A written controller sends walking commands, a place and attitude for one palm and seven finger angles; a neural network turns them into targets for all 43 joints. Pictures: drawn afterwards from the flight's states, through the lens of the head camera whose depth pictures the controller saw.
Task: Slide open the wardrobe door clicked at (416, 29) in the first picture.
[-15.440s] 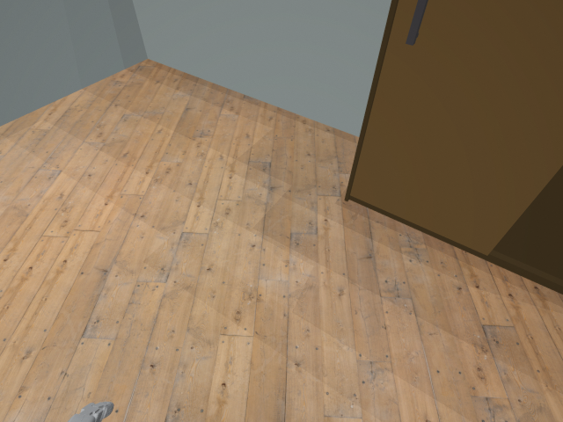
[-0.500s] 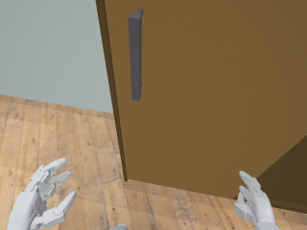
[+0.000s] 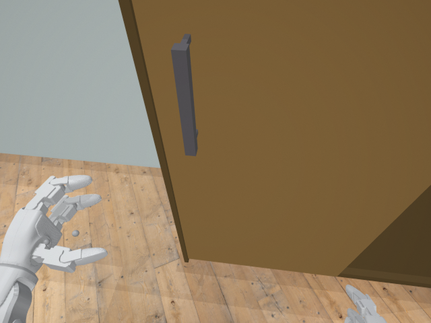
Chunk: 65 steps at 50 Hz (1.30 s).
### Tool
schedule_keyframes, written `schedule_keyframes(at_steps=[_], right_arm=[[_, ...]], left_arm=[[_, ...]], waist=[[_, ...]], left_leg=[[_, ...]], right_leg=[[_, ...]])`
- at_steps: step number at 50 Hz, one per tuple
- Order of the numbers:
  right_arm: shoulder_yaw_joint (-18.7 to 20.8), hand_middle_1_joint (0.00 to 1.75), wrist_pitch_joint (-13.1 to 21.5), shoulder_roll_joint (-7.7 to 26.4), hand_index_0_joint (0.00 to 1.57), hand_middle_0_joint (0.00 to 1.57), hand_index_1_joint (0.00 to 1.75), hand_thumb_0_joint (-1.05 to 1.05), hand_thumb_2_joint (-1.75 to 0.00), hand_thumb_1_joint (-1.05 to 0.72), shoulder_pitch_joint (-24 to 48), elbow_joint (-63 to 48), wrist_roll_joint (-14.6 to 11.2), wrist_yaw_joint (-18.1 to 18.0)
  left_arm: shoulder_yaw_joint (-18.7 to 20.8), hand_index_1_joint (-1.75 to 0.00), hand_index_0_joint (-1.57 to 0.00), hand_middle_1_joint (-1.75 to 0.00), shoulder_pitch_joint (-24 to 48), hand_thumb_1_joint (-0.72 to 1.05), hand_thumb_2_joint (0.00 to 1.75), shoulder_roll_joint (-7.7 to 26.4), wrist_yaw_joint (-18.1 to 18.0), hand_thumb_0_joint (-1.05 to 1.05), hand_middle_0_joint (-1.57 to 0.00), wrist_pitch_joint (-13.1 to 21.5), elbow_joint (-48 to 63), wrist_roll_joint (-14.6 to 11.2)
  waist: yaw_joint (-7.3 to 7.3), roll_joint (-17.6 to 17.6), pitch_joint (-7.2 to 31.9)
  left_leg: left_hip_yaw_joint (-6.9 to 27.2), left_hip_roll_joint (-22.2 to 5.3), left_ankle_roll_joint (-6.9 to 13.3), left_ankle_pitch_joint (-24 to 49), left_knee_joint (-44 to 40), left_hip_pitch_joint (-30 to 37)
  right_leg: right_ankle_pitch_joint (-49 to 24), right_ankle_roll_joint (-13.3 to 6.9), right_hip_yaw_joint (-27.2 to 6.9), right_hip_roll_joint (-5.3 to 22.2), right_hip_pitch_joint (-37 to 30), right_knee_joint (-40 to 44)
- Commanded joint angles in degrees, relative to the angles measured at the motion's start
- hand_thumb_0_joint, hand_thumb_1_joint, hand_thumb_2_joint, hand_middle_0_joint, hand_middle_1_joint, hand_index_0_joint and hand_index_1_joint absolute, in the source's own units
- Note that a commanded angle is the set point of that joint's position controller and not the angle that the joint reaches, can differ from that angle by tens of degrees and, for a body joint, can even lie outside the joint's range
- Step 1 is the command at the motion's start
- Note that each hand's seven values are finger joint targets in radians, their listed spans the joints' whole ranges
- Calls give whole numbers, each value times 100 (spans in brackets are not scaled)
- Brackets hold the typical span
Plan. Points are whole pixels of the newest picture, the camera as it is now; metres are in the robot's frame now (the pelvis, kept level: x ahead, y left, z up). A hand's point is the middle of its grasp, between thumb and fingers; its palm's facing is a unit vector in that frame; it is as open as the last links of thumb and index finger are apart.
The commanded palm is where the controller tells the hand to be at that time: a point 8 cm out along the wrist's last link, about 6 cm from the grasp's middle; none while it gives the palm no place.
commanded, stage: raise the hand with hooked fingers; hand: left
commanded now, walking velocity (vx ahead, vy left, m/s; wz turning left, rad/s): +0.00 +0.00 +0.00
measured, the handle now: (189, 101) +0.47 +0.08 +0.18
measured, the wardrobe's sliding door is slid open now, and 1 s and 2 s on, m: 0.00 0.00 0.00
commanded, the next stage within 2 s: move the hooked fingers beside the handle in 1.08 s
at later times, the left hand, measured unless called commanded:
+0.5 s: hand (4, 192) +0.24 +0.30 +0.19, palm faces +0.02 -0.99 -0.14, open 14.0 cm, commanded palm +0.21 +0.35 +0.20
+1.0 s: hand (8, 171) +0.25 +0.29 +0.22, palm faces +0.06 -0.99 -0.11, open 14.0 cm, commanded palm +0.22 +0.32 +0.21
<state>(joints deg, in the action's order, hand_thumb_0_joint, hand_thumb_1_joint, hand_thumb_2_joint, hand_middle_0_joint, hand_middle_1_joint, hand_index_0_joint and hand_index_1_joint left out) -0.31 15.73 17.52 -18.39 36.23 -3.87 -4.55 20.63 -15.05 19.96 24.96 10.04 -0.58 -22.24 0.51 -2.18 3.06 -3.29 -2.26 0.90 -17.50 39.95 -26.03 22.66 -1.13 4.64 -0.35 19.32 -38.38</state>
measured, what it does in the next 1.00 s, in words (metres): stands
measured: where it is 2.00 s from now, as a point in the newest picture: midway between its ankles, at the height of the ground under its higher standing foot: outside the picture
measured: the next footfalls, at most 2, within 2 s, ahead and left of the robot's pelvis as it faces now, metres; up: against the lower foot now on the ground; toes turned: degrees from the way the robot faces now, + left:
none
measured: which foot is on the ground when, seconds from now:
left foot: down 0.00-1.00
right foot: down 0.00-1.00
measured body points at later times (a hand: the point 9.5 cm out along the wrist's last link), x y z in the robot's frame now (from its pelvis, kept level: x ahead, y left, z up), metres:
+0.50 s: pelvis -0.02 +0.03 +0.02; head -0.03 +0.02 +0.47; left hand +0.23 +0.36 +0.20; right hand +0.19 -0.17 -0.04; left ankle +0.03 +0.11 -0.72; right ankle -0.03 -0.10 -0.72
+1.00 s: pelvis -0.01 +0.00 +0.02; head -0.04 -0.02 +0.47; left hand +0.24 +0.34 +0.23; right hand +0.17 -0.23 -0.05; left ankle +0.03 +0.11 -0.72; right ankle -0.03 -0.10 -0.72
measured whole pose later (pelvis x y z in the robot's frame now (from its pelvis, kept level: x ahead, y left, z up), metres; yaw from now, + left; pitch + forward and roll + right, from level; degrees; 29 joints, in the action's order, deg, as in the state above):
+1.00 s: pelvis -0.01 +0.00 +0.02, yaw +1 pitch -3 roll -1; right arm -4.9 12.8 16.3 -13.8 34.8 -5.1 -4.9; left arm 28.4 8.0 30.0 28.6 -8.2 -8.3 -20.6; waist 2.5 -3.0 0.7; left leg -2.2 -1.4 0.6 -10.4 26.9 -13.1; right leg 15.7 -1.7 5.7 -0.6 6.0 -25.0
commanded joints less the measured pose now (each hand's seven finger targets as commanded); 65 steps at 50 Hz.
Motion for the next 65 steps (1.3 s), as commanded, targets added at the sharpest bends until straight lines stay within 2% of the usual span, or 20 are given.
schedule_keyframes(at_steps=[1, 3, 7, 11, 13, 17, 23, 26, 29, 32, 36, 40, 41, 43, 47, 49, 53, 57, 60, 65], right_arm=[[191, 30, 532, 568, 20, 20, 30, 0, -90, -90, 811, -1084, 4, -149], [135, 30, 536, 541, 20, 20, 30, 0, -90, -90, 854, -1069, 45, -180], [27, 30, 510, 460, 20, 20, 30, 0, -90, -90, 955, -1018, 16, -172], [-33, 30, 376, 498, 20, 20, 30, 0, -90, -90, 982, -1027, -33, -147], [-72, 30, 274, 515, 20, 20, 30, 0, -90, -90, 987, -1045, -71, -137], [-138, 30, 133, 502, 20, 20, 30, 0, -90, -90, 1156, -1193, -88, -155], [-278, 30, 124, 415, 20, 20, 30, 0, -90, -90, 1315, -1163, -4, -160], [-284, 30, 76, 429, 20, 20, 30, 0, -90, -90, 1302, -1055, -53, -187], [-280, 30, -3, 511, 20, 20, 30, 0, -90, -90, 1289, -990, -122, -174], [-236, 30, -44, 576, 20, 20, 30, 0, -90, -90, 1284, -1083, -183, -120], [-214, 30, -30, 567, 20, 20, 30, 0, -90, -90, 1409, -1276, -180, -50], [-205, 30, 104, 479, 20, 20, 30, 0, -90, -90, 1409, -1333, -73, -37], [-214, 30, 134, 466, 20, 20, 30, 0, -90, -90, 1399, -1307, -51, -40], [-199, 30, 131, 467, 20, 20, 30, 0, -90, -90, 1338, -1180, -27, -42], [-167, 30, 46, 527, 20, 20, 30, 0, -90, -90, 1272, -1021, -128, -96], [-140, 30, 11, 591, 20, 20, 30, 0, -90, -90, 1262, -1018, -172, -108], [-129, 30, 3, 587, 20, 20, 30, 0, -90, -90, 1362, -1148, -178, -99], [-134, 30, 61, 492, 20, 20, 30, 0, -90, -90, 1436, -1226, -116, -89], [-127, 30, 30, 490, 20, 20, 30, 0, -90, -90, 1352, -1081, -94, -69], [-114, 30, -132, 582, 20, 20, 30, 0, -90, -90, 1316, -1003, -189, -92]], left_arm=[[661, -108, -29, -108, 1295, -31, 38, 1589, 83, 0, -29, 34, 1464, -3], [1028, -111, -29, -111, 1605, -36, 36, 1952, -90, 0, -29, 77, 1821, -7], [958, -117, -30, -117, 1857, -45, 32, 1645, -236, 0, -30, -10, 1592, -97], [703, -120, -30, -120, 2074, -50, 30, 1576, 1, 0, -30, -679, 948, 26], [566, -120, -30, -120, 2151, -50, 30, 1554, 155, 0, -30, -1079, 547, 95], [718, -120, -30, -120, 3023, -50, 30, 1975, 295, 0, -30, -1442, 852, 133], [1351, -120, -30, -120, 3889, -50, 30, 2702, 224, 0, -30, -1091, 1405, 70], [1284, -120, -30, -120, 4007, -50, 30, 2609, 304, 0, -30, -1282, 724, 95], [1111, -120, -30, -120, 4122, -50, 30, 2607, 519, 0, -30, -1747, -44, 151], [661, -120, -30, -120, 3907, -50, 30, 2214, 729, 0, -30, -2107, -493, 199], [820, -120, -30, -120, 4006, -50, 30, 2450, 775, 0, -30, -1922, 192, 133], [1674, -120, -30, -120, 4071, -50, 30, 3138, 438, 0, -30, -1274, 1311, 38], [1779, -120, -30, -120, 4003, -50, 30, 3167, 360, 0, -30, -1178, 1341, 23], [1952, -120, -30, -120, 3794, -50, 30, 3245, 241, 0, -30, -1122, 1132, 34], [1224, -120, -30, -120, 3816, -50, 30, 2485, 308, 0, -30, -1577, 44, 102], [911, -120, -30, -120, 3833, -50, 30, 2290, 420, 0, -30, -1838, -312, 113], [815, -120, -30, -120, 4002, -50, 30, 2374, 573, 0, -30, -1817, 172, 101], [1523, -120, -30, -120, 4016, -50, 30, 2924, 513, 0, -30, -1305, 882, -21], [1821, -120, -30, -120, 3746, -50, 30, 3001, 435, 0, -30, -1220, 409, -68], [1164, -120, -30, -120, 4080, -50, 30, 2538, 507, 0, -30, -1756, -576, 93]], waist=[[96, -179, 955], [187, -294, 1107], [179, -672, 775], [187, -712, 453], [195, -361, 150], [169, -245, 520], [263, -662, 1008], [208, -793, 650], [178, -482, 299], [134, -201, 177], [184, -179, 661], [326, -476, 1298], [354, -714, 1263], [383, -647, 1012], [175, -756, 42], [112, -263, -101], [135, 86, 563], [276, -38, 1328], [307, 73, 1011], [164, -188, 189]], left_leg=[[415, 139, 188, 1139, -706, 1410], [467, 120, 162, 1328, -843, 1653], [589, 68, 44, 1259, -1178, 1903], [646, 58, 2, 1159, -1407, 1895], [696, 54, 11, 936, -1545, 1772], [785, 103, 54, 731, -1639, 2037], [874, 110, -8, 818, -1790, 2609], [891, 113, -16, 477, -1954, 2447], [831, 143, 19, 334, -1997, 2169], [828, 175, 42, 110, -1942, 2003], [706, 239, 92, 273, -1717, 2127], [660, 237, 101, 965, -1666, 2546], [633, 233, 91, 1024, -1676, 2563], [566, 215, 100, 1138, -1679, 2432], [501, 201, 71, 516, -1783, 2052], [478, 202, 98, 438, -1688, 1869], [446, 221, 134, 909, -1377, 2049], [410, 302, 175, 1453, -1282, 2324], [372, 280, 176, 1540, -1267, 2138], [358, 247, 129, 1145, -1254, 1819]], right_leg=[[-1551, 150, -216, -36, 108, 833], [-1622, 65, -121, -91, -120, 853], [-1485, -9, 72, -150, -154, 961], [-1496, -20, 54, -148, -177, 1153], [-1355, -24, 35, -163, -181, 1311], [-1201, -14, 19, -162, -229, 1413], [-1167, -88, 4, -215, -504, 1595], [-1036, -89, 18, -170, -437, 1681], [-985, -78, -3, -125, -401, 1802], [-878, -50, -9, -106, -215, 1726], [-796, -50, -133, -85, -327, 1699], [-1167, -84, -100, -133, -737, 1703], [-1226, -94, -105, -130, -746, 1719], [-1347, -89, -114, -132, -799, 1805], [-958, -29, -185, -67, -329, 1951], [-856, 41, -354, 6, -270, 2037], [-1364, 119, -527, 70, -513, 1844], [-2232, 142, -493, 64, -994, 1641], [-2678, 224, -503, 87, -959, 1617], [-2133, 287, -630, 144, -396, 1722]])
